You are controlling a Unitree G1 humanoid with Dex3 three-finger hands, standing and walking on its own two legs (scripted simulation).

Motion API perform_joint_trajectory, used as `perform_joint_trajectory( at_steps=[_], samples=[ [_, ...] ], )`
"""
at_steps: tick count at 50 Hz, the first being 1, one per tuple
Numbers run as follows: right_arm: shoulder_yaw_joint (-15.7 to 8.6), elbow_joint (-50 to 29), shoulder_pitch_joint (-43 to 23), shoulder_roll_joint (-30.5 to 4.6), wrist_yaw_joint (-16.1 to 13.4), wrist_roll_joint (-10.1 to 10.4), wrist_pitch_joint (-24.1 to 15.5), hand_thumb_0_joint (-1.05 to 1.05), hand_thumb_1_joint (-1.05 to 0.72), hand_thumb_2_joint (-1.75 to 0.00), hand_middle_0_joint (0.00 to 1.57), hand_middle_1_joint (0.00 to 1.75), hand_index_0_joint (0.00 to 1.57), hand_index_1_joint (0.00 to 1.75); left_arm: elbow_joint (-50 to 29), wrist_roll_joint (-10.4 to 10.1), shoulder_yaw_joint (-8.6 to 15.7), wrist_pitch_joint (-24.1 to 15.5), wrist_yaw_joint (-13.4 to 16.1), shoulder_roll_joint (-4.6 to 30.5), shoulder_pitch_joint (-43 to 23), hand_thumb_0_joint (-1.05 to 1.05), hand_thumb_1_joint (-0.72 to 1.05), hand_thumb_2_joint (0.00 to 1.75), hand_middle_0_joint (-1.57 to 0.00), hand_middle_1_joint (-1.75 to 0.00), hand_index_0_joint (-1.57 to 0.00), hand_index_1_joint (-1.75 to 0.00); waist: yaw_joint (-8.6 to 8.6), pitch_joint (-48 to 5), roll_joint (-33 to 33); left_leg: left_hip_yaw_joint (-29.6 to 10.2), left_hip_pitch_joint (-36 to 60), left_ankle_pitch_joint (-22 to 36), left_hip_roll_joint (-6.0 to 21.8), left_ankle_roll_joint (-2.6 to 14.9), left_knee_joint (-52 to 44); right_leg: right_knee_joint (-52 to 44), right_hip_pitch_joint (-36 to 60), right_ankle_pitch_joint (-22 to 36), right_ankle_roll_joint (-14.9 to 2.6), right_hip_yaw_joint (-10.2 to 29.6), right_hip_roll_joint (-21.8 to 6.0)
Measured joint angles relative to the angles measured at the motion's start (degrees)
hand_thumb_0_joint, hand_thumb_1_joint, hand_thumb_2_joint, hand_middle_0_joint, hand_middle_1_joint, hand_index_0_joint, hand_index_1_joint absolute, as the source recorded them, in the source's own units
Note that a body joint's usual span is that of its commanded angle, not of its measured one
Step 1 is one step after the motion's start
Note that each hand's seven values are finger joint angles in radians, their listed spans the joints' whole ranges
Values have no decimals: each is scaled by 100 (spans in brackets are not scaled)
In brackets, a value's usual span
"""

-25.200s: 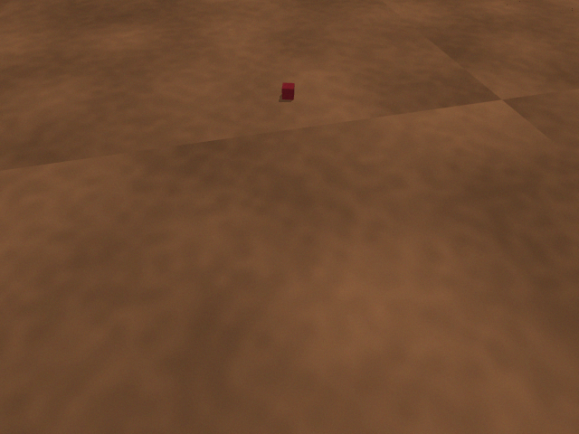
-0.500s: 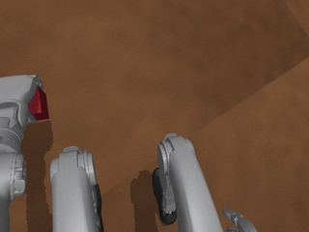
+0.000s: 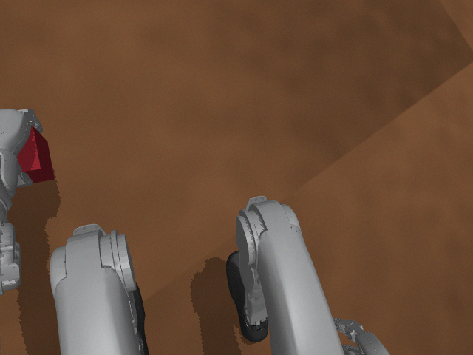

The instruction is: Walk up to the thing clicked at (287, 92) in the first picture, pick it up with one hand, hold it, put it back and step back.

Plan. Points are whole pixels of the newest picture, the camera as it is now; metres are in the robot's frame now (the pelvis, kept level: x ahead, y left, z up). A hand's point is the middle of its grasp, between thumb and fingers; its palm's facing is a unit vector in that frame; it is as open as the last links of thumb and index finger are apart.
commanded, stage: lower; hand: left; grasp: from above
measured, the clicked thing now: (19, 158) +0.46 +0.30 -0.22
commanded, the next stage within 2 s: rest in 0.12 s
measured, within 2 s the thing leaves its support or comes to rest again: rests again in 0.68 s
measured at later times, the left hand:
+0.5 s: hand (30, 158) +0.46 +0.29 -0.24, palm faces -0.46 -0.11 -0.88, open 10.6 cm
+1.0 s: hand (35, 160) +0.46 +0.29 -0.26, palm faces -0.44 -0.12 -0.89, open 10.6 cm
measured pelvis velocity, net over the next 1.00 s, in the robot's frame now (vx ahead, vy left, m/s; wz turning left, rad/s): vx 0.01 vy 0.01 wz -0.08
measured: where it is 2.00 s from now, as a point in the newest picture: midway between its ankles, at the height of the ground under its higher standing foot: (193, 325)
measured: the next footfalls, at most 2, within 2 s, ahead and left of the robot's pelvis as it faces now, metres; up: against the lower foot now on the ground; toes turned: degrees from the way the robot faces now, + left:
none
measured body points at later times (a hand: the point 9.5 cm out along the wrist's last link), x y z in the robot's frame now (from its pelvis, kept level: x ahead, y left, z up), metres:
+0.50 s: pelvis +0.01 +0.00 -0.03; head +0.28 +0.07 +0.32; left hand +0.48 +0.30 -0.19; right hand +0.06 -0.27 -0.13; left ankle +0.08 +0.14 -0.30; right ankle +0.10 -0.13 -0.30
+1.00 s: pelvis +0.01 +0.01 -0.04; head +0.28 +0.09 +0.31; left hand +0.48 +0.30 -0.21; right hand +0.04 -0.27 -0.11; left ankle +0.08 +0.14 -0.30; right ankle +0.10 -0.13 -0.30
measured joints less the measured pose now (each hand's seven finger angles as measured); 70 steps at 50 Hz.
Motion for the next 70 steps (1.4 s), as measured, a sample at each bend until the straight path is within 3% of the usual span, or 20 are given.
perform_joint_trajectory(
  at_steps=[15,28,37,70],
  samples=[
    [89,-32,-181,-11,97,-165,-56,1,-90,-90,20,30,20,30,-57,80,264,-73,354,188,148,0,-13,62,-64,-65,-68,-59,-85,286,-158,-140,-228,-127,-24,-63,414,362,-216,-94,7,-76,40],
    [318,-76,-321,-50,239,-295,-178,0,-90,-89,20,30,20,30,223,57,393,-91,533,434,64,0,-13,62,-64,-65,-68,-59,-194,532,-244,-303,-274,-234,-5,-76,663,498,-238,-119,44,-187,109],
    [436,-116,-280,-96,342,-366,-273,0,-90,-89,20,30,20,30,358,152,478,-160,691,602,79,0,-13,62,-64,-65,-68,-59,-285,620,-342,-396,-294,-258,-12,-65,786,536,-207,-113,54,-256,136],
    [940,-246,-280,-284,553,-596,-741,0,-90,-90,20,30,20,30,1393,114,202,-256,1146,1163,-267,-1,-13,62,-64,-65,-68,-59,-528,823,-503,-600,-214,-193,14,-9,959,511,-57,63,125,-409,243]
  ],
)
